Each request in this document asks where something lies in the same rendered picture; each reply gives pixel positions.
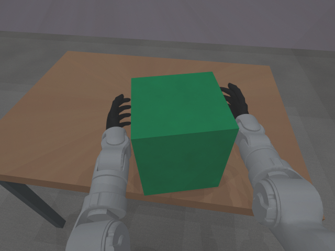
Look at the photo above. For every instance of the right robot hand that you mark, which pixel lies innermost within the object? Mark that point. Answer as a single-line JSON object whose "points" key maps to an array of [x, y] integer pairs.
{"points": [[236, 99]]}

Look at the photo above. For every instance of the robot left upper arm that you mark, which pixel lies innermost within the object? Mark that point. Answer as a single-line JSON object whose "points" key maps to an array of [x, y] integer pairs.
{"points": [[109, 235]]}

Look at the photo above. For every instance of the table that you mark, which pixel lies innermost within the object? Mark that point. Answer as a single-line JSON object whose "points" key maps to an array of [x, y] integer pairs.
{"points": [[52, 136]]}

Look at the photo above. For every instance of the left robot forearm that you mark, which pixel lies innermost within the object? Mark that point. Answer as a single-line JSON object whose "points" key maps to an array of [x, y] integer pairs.
{"points": [[107, 198]]}

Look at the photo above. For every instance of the right robot forearm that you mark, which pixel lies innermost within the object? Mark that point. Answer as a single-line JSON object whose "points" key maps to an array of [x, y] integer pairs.
{"points": [[259, 155]]}

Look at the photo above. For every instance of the left robot hand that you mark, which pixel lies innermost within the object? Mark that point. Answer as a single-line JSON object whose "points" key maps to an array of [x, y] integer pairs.
{"points": [[114, 118]]}

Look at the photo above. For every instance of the carton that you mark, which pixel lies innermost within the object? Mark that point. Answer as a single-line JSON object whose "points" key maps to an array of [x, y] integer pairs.
{"points": [[182, 131]]}

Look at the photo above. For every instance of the robot right upper arm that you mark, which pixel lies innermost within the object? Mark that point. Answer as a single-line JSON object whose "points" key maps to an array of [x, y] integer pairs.
{"points": [[292, 210]]}

